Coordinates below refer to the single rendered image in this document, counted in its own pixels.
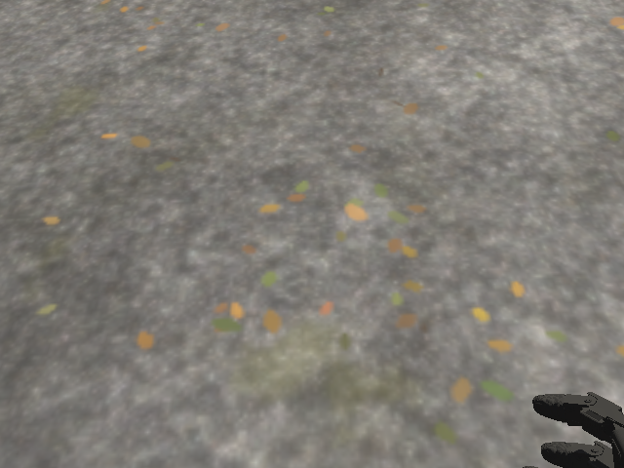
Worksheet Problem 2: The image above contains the right robot hand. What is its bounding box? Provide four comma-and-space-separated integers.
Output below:
523, 392, 624, 468

